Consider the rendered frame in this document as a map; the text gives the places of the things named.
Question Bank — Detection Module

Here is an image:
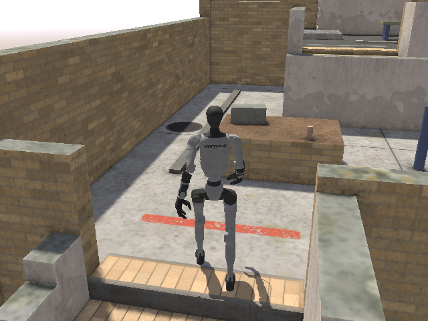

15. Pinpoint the robot left forearm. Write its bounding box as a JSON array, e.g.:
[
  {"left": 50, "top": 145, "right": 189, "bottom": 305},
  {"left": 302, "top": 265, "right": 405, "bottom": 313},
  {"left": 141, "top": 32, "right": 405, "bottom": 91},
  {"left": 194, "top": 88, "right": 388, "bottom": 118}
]
[{"left": 177, "top": 163, "right": 192, "bottom": 199}]

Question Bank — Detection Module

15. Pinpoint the left robot hand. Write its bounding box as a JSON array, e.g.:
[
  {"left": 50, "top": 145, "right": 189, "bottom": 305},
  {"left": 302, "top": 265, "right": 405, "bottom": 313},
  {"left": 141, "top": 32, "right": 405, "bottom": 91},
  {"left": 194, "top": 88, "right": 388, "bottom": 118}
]
[{"left": 175, "top": 198, "right": 191, "bottom": 219}]

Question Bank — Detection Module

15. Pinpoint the humanoid robot torso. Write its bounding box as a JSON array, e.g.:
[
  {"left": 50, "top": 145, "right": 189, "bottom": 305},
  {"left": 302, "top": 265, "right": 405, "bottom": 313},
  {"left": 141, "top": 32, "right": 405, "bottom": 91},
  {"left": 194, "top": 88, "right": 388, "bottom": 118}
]
[{"left": 199, "top": 131, "right": 230, "bottom": 201}]

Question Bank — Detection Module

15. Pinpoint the right robot thigh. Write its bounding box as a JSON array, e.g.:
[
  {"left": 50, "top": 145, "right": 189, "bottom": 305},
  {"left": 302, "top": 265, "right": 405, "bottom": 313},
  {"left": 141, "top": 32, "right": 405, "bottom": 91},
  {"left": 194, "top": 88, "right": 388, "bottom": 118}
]
[{"left": 223, "top": 188, "right": 237, "bottom": 245}]

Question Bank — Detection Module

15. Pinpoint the robot right forearm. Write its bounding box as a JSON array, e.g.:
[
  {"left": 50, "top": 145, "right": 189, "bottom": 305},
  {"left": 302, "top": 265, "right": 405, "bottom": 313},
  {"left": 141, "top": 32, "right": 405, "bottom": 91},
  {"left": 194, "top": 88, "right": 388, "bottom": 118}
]
[{"left": 236, "top": 160, "right": 245, "bottom": 179}]

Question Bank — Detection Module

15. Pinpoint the left robot upper arm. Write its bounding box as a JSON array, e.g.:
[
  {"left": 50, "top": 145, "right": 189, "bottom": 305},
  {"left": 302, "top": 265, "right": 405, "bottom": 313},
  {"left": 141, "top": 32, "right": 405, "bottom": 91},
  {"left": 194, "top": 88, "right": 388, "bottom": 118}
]
[{"left": 185, "top": 134, "right": 201, "bottom": 173}]

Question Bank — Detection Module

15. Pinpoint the right robot hand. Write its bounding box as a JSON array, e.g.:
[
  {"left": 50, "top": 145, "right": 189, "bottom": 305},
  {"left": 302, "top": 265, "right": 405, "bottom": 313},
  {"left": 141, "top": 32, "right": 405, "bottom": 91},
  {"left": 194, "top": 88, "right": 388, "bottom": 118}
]
[{"left": 227, "top": 173, "right": 242, "bottom": 185}]

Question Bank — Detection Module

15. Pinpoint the right robot upper arm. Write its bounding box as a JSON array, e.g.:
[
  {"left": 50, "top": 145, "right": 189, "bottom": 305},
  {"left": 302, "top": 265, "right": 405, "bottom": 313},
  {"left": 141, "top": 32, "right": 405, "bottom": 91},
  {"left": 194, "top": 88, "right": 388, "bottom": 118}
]
[{"left": 228, "top": 134, "right": 244, "bottom": 169}]

